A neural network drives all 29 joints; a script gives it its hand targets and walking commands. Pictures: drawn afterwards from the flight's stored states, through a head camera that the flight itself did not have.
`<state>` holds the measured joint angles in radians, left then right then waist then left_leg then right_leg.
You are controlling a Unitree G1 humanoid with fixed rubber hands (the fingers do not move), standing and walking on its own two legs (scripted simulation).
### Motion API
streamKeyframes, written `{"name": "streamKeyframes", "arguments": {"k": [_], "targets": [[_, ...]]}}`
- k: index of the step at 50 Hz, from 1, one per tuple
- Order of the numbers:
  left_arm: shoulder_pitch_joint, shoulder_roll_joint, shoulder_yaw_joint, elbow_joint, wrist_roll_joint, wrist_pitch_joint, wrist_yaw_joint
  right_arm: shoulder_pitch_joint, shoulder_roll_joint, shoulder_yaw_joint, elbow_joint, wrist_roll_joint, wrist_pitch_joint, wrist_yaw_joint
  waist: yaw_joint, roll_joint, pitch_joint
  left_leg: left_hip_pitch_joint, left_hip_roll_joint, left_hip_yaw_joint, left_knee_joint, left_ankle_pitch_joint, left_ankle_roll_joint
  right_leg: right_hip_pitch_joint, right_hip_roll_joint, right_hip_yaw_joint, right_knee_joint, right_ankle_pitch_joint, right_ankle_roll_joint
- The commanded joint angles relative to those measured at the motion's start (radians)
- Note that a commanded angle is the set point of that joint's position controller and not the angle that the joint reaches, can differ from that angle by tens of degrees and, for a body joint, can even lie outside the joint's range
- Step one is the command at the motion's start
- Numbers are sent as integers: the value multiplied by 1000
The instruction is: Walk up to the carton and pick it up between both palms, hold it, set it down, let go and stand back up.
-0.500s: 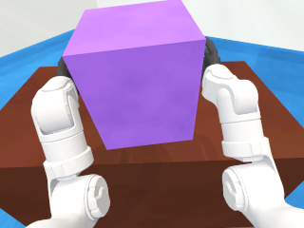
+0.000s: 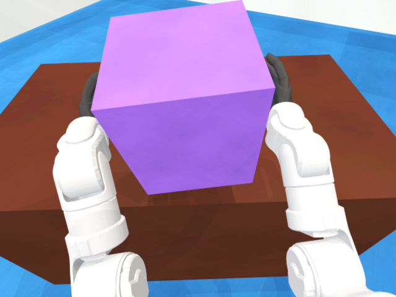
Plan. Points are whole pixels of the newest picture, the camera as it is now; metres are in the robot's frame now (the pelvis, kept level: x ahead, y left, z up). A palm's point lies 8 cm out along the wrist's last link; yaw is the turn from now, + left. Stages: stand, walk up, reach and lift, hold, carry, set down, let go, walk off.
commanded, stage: set down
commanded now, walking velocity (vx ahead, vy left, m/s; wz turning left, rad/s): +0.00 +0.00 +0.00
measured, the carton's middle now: (189, 108) +0.40 -0.03 +0.20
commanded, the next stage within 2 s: none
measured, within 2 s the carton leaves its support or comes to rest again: neither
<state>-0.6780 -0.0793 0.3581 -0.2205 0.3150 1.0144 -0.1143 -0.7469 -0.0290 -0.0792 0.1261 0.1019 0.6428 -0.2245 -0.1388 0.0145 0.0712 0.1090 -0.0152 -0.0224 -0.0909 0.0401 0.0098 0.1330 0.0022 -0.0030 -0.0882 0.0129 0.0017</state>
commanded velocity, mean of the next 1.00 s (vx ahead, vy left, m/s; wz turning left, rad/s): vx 0.00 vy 0.00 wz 0.00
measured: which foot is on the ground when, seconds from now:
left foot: down 0.00-1.00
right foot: down 0.00-1.00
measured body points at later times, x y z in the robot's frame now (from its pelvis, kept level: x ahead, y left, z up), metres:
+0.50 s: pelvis +0.00 +0.00 +0.00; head +0.01 +0.00 +0.45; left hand +0.40 +0.13 +0.19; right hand +0.39 -0.18 +0.19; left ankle +0.00 +0.11 -0.76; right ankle -0.02 -0.12 -0.76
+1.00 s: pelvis +0.01 +0.00 +0.00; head +0.02 +0.00 +0.45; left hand +0.42 +0.12 +0.16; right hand +0.41 -0.18 +0.16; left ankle +0.00 +0.11 -0.76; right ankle -0.02 -0.12 -0.76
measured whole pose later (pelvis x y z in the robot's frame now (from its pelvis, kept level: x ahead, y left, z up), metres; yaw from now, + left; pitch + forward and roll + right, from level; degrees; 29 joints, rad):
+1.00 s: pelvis +0.01 +0.00 +0.00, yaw +0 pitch +2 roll +0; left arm -0.70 -0.11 0.41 0.21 0.33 0.67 -0.08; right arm -0.75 0.04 -0.24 0.49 -0.13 0.38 -0.12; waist -0.11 0.02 -0.01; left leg 0.03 -0.02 -0.01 -0.09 0.04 0.02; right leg 0.05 0.00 -0.01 -0.09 0.01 0.01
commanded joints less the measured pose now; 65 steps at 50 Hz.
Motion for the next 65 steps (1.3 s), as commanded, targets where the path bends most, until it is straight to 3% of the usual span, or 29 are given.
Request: {"name": "streamKeyframes", "arguments": {"k": [1, 6, 14, 24, 38, 48, 65], "targets": [[-621, -230, -390, -71, -173, -70, -156, -598, 315, 310, -163, 101, -68, 98, 9, -18, -555, 161, -24, 46, -2, 338, -9, 234, 39, -23, 96, 422, 93], [-603, -219, -339, -13, -150, -82, -173, -572, 302, 279, -111, 103, -74, 88, 25, -27, -456, 62, -22, 52, -42, 247, 3, 266, 32, -10, 96, 382, 98], [-686, -260, -377, -36, -167, -168, -138, -658, 340, 294, -133, 73, -141, 118, 16, -9, -611, 139, -12, 51, -36, 295, -4, 218, 38, -20, 103, 365, 79], [-657, -248, -338, 95, -137, -235, -118, -607, 338, 210, 11, -16, -193, 164, 10, 7, -579, 143, -11, 47, -30, 247, -8, 121, 40, -31, 66, 298, 80], [-683, -284, -333, 163, -127, -348, -80, -642, 404, 191, 79, -84, -282, 212, 20, 8, -700, 176, -17, 43, 0, 357, -10, 110, 46, -38, 80, 413, 64], [-671, -283, -285, 309, -103, -450, -69, -613, 429, 124, 198, -165, -339, 237, 27, 6, -673, 120, -23, 34, -5, 325, 3, 107, 45, -36, 79, 431, 62], [-763, -330, -263, 564, -97, -701, -38, -634, 516, 36, 366, -289, -442, 258, 39, -9, -758, 9, -20, 17, -22, 290, 36, 114, 39, -36, 83, 443, 33]]}}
